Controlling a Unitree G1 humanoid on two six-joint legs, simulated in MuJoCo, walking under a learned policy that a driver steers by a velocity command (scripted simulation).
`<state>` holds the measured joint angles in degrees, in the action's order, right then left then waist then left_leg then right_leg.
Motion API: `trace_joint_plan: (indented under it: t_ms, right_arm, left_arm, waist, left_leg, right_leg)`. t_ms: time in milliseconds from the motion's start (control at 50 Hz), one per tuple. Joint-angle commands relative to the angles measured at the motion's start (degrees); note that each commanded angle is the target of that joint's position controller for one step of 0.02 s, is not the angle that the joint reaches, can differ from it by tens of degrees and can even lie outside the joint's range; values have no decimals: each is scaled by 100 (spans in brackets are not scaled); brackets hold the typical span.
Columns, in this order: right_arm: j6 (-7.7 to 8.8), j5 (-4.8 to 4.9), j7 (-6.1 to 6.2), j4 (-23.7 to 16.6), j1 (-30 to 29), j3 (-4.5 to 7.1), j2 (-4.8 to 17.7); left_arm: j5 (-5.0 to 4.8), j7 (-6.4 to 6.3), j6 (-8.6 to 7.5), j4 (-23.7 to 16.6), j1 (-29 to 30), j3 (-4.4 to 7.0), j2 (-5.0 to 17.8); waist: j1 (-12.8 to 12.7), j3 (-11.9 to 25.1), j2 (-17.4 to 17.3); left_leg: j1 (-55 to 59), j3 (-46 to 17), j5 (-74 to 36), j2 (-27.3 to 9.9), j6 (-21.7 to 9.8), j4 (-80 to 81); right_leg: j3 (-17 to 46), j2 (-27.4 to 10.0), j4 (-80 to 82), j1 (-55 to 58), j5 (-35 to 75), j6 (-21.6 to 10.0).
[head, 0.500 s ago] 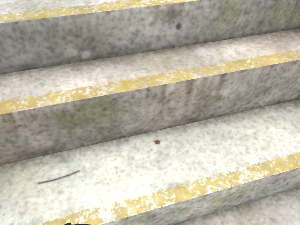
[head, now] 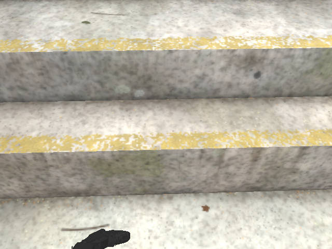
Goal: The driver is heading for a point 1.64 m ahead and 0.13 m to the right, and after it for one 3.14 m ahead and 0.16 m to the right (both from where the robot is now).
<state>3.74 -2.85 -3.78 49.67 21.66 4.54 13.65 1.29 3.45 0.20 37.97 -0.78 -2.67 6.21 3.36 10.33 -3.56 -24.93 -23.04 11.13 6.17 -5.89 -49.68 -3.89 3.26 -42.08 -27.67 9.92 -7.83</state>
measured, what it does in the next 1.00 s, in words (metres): climbs: left foot 0.18 m higher, then right foot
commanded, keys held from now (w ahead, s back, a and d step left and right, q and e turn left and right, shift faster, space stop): shift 0.88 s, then w+shift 0.12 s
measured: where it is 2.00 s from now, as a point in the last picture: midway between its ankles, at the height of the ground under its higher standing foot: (181, 239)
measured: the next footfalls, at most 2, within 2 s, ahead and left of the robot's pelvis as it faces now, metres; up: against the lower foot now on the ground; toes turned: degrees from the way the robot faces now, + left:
left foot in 0.26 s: +0.15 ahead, +0.04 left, +0.18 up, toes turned +2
right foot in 0.58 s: +0.15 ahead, -0.24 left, +0.18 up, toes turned +6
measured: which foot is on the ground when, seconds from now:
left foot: up 0.00-0.24, down 0.26-0.90, up 0.92-1.00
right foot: down 0.00-0.24, up 0.26-0.56, down 0.58-1.00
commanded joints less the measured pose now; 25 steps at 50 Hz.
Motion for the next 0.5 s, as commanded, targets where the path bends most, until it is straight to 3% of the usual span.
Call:
trace_joint_plan:
  t_ms: [20,40,60,80,100,120,140,160,180,200,220,240,260,280,300,320,340,360,380,400,420,440,460,480,500]
  right_arm:
    - [-45,475,-364,-338,-278,-151,20]
    - [-98,710,-260,-892,-584,-254,-385]
    - [-222,782,-146,-1249,-1140,-380,-490]
    - [-219,613,-38,-1627,-1915,-455,-607]
    - [-299,488,-3,-1897,-2188,-579,-715]
    - [-401,429,48,-2359,-2626,-669,-717]
    - [-558,409,110,-2856,-3223,-806,-596]
    - [-750,282,45,-2880,-2985,-885,-415]
    - [-1051,177,-110,-2843,-2930,-937,-274]
    - [-1159,230,-201,-2347,-2067,-870,-180]
    - [-1273,204,-109,-1957,-1141,-799,264]
    - [-1291,26,30,-1193,92,-630,673]
    - [-1343,-330,96,26,2126,-600,229]
    - [-752,109,585,108,626,-195,963]
    - [-509,214,795,-132,48,-175,792]
    - [-214,108,-25,-207,-292,-378,400]
    - [-61,390,-180,155,-728,-424,49]
    - [-15,382,-200,250,-1339,-548,-313]
    - [38,256,-158,214,-2029,-667,-675]
    - [105,214,-104,49,-2530,-691,-698]
    - [196,210,-86,-226,-2857,-722,-599]
    - [215,69,-99,-629,-3270,-587,-170]
    - [313,180,-103,-1010,-3874,-523,162]
    - [314,207,-6,-1022,-3554,-384,559]
    - [401,211,31,-908,-3300,-344,630]
  left_arm:
    - [360,276,263,1211,-3272,646,1352]
    - [643,450,212,1751,-3348,474,1131]
    - [839,594,198,2250,-3353,136,185]
    - [679,542,198,2599,-3546,-61,-263]
    - [695,347,85,2489,-2943,-169,-356]
    - [746,183,-51,2296,-2349,-120,0]
    - [765,135,-74,2028,-1730,-21,411]
    - [948,229,-59,1672,-851,159,1306]
    - [680,377,-139,1753,-1023,503,2232]
    - [265,390,-446,1467,-597,631,2478]
    - [95,413,-657,1189,-380,580,2382]
    - [-246,293,-656,894,-359,513,2046]
    - [36,374,-391,1585,-1114,340,1198]
    - [-201,-239,-703,1051,-2177,581,1403]
    - [-135,-323,-672,714,-2038,505,886]
    - [-236,177,-586,1209,-2089,650,1615]
    - [-92,168,-396,1194,-1929,608,1221]
    - [45,47,-206,1046,-1634,429,843]
    - [112,-53,-180,809,-1185,367,808]
    - [137,-149,-105,774,-1192,311,875]
    - [186,-176,-49,783,-1168,276,934]
    - [139,-138,-23,859,-1131,284,1083]
    - [107,15,-21,959,-1486,280,1003]
    - [137,92,-67,1043,-1440,303,1104]
    - [133,172,-159,1345,-1667,396,1059]
  waist:
    - [-1066,-217,1203]
    - [-438,29,1477]
    - [-264,-180,934]
    - [-245,-222,347]
    - [145,-19,194]
    - [619,71,340]
    - [820,298,412]
    - [1428,702,771]
    - [1780,842,841]
    - [2058,588,1035]
    - [1996,600,521]
    - [1947,827,305]
    - [2191,1095,-1255]
    - [287,1873,-1601]
    - [-39,1825,106]
    - [603,-134,-140]
    - [219,-244,95]
    - [-134,-31,402]
    - [-472,-281,844]
    - [-680,-132,879]
    - [-835,89,1041]
    - [-873,207,678]
    - [-1360,175,913]
    - [-1114,98,704]
    - [-1156,-384,358]
  left_leg:
    - [-5162,1434,1192,621,-641,-7046]
    - [-6205,1255,2019,697,-923,-9192]
    - [-7472,1053,2433,712,-1283,-10092]
    - [-7802,1173,2335,717,-1547,-9628]
    - [-7426,1592,2371,494,-1432,-8624]
    - [-6489,2225,2224,331,-1207,-6992]
    - [-4824,2919,1774,281,-966,-5247]
    - [-1420,3113,220,222,-671,-4813]
    - [-107,3562,-128,517,-65,-4143]
    - [-163,3587,-124,700,157,-3708]
    - [-954,3504,29,663,53,-2553]
    - [-506,3709,757,836,-145,322]
    - [1602,1202,-1390,-420,-978,2380]
    - [2830,-435,-5128,-1373,-1905,523]
    - [2804,-787,-3177,-1532,-1744,948]
    - [1507,-1203,-3511,-1970,-1605,759]
    - [1634,-956,-2803,-1961,-1595,1116]
    - [542,-424,-2048,-1672,-1279,1426]
    - [-383,225,-748,-1289,-1001,1707]
    - [-895,677,302,-1080,-766,1944]
    - [-1354,927,682,-954,-586,2112]
    - [-2473,1233,177,-838,-441,2508]
    - [-2944,2098,2,-589,-66,2774]
    - [-3132,2072,113,-503,-163,2895]
    - [-3034,2166,436,-554,-97,2809]
  right_leg:
    - [1968,-2509,1845,5195,7289,-1195]
    - [1757,-2972,1837,5082,7119,-1261]
    - [1647,-2975,1923,4836,5974,-952]
    - [1082,-2455,1906,4507,4779,-329]
    - [607,-1791,2201,3664,3542,92]
    - [-71,-1079,2514,2398,2650,329]
    - [-579,-543,3045,650,2186,246]
    - [-625,-479,3808,-1927,3779,-134]
    - [-174,-960,4097,-2191,6125,-685]
    - [-97,-1411,3759,-1428,8429,-702]
    - [197,-1662,2762,125,10229,-259]
    - [330,-1353,869,1115,10947,491]
    - [832,-634,-4214,-292,1676,1160]
    - [1240,572,-6909,-1015,-2982,1292]
    - [1859,644,-7668,-2188,-2775,877]
    - [2506,493,-7381,-3796,-2588,571]
    - [2172,335,-7712,-4470,-3267,309]
    - [1976,-42,-7613,-3890,-3536,131]
    - [1826,-259,-7155,-3615,-3921,43]
    - [1726,-395,-6429,-3207,-3715,253]
    - [1486,-547,-5703,-2596,-3421,646]
    - [1248,-514,-5958,-1157,-3138,797]
    - [755,-722,-3965,240,-2851,1180]
    - [574,-606,-2953,997,-2746,1485]
    - [449,-684,-2233,1704,-2311,1709]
